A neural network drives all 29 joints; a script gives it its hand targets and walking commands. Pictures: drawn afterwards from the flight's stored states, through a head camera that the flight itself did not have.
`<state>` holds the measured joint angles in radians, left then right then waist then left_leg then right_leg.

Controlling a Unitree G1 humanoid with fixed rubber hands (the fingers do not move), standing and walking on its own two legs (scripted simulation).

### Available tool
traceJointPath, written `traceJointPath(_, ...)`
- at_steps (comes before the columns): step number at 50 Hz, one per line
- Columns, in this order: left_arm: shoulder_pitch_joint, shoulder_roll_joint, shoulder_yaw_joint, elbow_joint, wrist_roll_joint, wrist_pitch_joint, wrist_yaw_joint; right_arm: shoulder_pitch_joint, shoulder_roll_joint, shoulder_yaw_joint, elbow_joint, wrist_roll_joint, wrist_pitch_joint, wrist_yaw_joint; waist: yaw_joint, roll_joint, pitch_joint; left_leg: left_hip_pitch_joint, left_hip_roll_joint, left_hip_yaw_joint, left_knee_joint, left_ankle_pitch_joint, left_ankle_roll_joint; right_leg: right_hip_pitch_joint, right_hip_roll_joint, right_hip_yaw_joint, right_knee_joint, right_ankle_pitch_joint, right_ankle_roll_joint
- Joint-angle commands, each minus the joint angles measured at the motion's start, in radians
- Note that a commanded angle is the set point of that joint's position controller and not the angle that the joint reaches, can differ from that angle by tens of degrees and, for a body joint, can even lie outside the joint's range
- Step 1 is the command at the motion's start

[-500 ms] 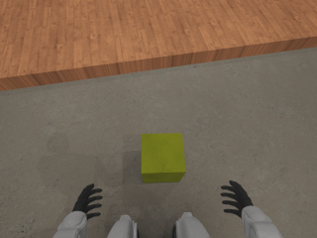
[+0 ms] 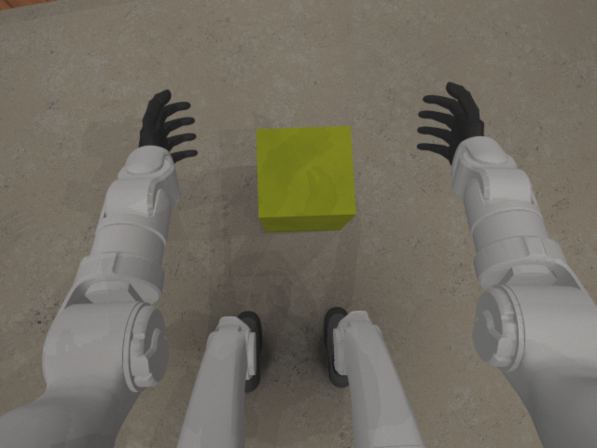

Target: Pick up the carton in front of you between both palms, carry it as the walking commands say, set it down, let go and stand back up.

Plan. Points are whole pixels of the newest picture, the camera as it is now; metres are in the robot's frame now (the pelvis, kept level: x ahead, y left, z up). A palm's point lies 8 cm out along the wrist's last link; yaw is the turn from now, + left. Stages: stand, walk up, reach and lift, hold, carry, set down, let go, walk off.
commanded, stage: reach and lift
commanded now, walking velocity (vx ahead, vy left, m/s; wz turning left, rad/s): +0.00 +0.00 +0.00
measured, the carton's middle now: (303, 185) +0.55 -0.03 -0.53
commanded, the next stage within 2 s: none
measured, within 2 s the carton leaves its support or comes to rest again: neither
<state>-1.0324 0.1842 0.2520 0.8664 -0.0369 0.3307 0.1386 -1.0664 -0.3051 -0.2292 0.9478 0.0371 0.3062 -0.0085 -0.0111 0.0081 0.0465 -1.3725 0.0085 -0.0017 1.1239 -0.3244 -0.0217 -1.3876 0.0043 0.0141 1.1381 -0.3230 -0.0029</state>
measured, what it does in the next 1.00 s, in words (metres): lowers itself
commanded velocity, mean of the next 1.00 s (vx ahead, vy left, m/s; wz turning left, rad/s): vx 0.00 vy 0.00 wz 0.00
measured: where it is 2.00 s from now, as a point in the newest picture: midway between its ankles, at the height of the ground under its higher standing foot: (293, 363)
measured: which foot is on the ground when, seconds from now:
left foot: down 0.00-1.00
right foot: down 0.00-1.00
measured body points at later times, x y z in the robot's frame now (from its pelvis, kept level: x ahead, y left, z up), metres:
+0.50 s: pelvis +0.04 +0.00 -0.04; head +0.38 -0.01 +0.25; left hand +0.57 +0.16 -0.19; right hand +0.57 -0.22 -0.19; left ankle +0.09 +0.14 -0.62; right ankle +0.09 -0.12 -0.62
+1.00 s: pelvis -0.02 +0.01 -0.25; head +0.36 -0.01 -0.02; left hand +0.56 +0.16 -0.42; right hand +0.56 -0.22 -0.42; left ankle +0.09 +0.14 -0.62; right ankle +0.09 -0.12 -0.62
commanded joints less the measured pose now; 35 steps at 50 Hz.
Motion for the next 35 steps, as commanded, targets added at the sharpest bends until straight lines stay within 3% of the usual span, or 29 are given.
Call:
traceJointPath(1, -0.333, 0.127, 0.025, -0.051, -0.004, -0.066, 0.007, -0.359, -0.145, -0.022, -0.042, 0.004, -0.065, -0.004, 0.0, -0.037, -0.917, 0.341, -0.074, 0.055, -0.094, 0.017, -0.015, 0.437, 0.05, -0.04, -0.125, 0.08, 0.036)
traceJointPath(7, -0.45, 0.154, 0.051, -0.033, 0.013, -0.14, -0.011, -0.481, -0.171, -0.062, -0.01, -0.027, -0.138, 0.006, -0.004, -0.037, -1.08, 0.333, -0.083, 0.048, -0.081, 0.204, -0.019, 0.455, 0.054, -0.033, -0.102, 0.291, 0.035)
traceJointPath(11, -0.422, 0.139, 0.068, -0.068, 0.042, -0.173, -0.03, -0.456, -0.162, -0.101, -0.042, -0.064, -0.169, 0.02, -0.011, -0.035, -1.22, 0.368, -0.094, 0.045, -0.08, 0.394, -0.02, 0.523, 0.058, -0.019, -0.092, 0.515, 0.031)
traceJointPath(16, -0.352, 0.079, 0.116, -0.073, 0.102, -0.215, -0.058, -0.376, -0.099, -0.176, -0.056, -0.131, -0.21, 0.046, -0.017, -0.035, -1.132, 0.218, -0.092, 0.029, -0.052, 0.498, -0.027, 0.448, 0.049, 0.008, -0.053, 0.67, 0.028)
traceJointPath(25, -0.299, 0.032, 0.159, -0.047, 0.162, -0.237, -0.051, -0.313, -0.065, -0.222, -0.033, -0.168, -0.234, 0.044, -0.017, -0.013, -1.02, -0.034, -0.095, 0.041, 0.199, 0.364, -0.05, 0.078, 0.059, -0.026, 0.185, 0.475, 0.049)
traceJointPath(35, -0.499, 0.159, -0.028, -0.093, -0.047, -0.219, 0.019, -0.502, -0.219, -0.03, -0.077, 0.039, -0.226, -0.02, -0.029, -0.003, -1.278, -0.029, -0.093, 0.055, 0.572, 0.303, -0.055, -0.047, 0.057, -0.064, 0.538, 0.343, 0.058)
